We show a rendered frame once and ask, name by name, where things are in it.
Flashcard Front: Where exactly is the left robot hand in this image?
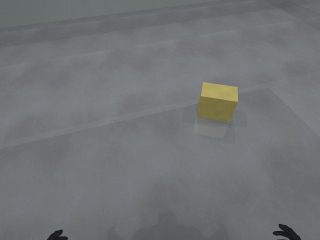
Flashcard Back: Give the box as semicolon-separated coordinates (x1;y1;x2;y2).
47;229;68;240

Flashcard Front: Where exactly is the right robot hand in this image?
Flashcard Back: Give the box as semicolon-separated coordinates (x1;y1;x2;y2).
273;224;301;240

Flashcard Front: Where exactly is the carton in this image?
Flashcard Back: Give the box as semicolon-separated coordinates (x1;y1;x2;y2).
197;82;238;122

